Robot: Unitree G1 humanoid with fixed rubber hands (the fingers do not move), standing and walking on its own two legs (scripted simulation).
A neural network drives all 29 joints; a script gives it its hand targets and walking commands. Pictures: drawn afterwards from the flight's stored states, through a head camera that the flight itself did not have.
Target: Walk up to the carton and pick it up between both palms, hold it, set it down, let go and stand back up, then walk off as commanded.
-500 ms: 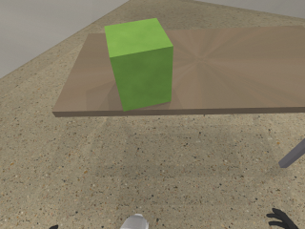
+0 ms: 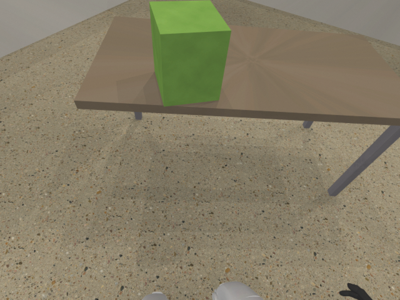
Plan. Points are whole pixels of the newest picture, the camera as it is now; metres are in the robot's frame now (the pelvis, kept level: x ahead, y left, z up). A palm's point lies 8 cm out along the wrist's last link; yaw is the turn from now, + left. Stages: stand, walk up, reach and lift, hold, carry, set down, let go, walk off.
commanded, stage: walk off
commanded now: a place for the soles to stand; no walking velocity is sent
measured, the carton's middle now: (186, 54) +0.85 +0.03 +0.02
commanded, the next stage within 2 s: none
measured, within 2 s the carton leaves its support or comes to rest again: neither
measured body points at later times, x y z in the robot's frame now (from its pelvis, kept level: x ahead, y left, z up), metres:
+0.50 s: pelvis -0.17 +0.01 -0.01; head -0.12 +0.04 +0.44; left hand -0.04 +0.33 -0.12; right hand -0.09 -0.31 -0.10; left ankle -0.14 +0.13 -0.72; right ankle -0.09 -0.14 -0.70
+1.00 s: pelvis -0.28 +0.02 +0.01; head -0.28 +0.03 +0.45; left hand -0.17 +0.33 -0.11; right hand -0.22 -0.30 -0.10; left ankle -0.22 +0.13 -0.72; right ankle -0.25 -0.12 -0.72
